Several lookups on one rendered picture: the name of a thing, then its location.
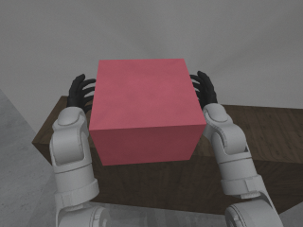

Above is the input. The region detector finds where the left robot hand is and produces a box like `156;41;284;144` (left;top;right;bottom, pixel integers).
66;74;97;114

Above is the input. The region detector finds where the carton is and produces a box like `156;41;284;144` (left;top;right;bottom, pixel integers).
89;59;206;166

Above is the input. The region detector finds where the right robot forearm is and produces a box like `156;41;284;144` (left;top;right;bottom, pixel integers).
202;103;284;227

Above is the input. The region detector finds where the robot right upper arm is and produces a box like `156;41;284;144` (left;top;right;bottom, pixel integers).
224;199;282;227

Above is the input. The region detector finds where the left robot forearm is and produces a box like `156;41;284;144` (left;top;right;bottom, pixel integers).
49;106;99;227

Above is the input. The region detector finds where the robot left upper arm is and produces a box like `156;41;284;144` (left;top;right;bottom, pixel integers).
59;205;112;227

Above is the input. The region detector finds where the pedestal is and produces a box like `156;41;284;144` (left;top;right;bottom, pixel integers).
31;96;303;216

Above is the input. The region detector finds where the right robot hand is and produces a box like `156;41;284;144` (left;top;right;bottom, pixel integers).
189;71;218;109

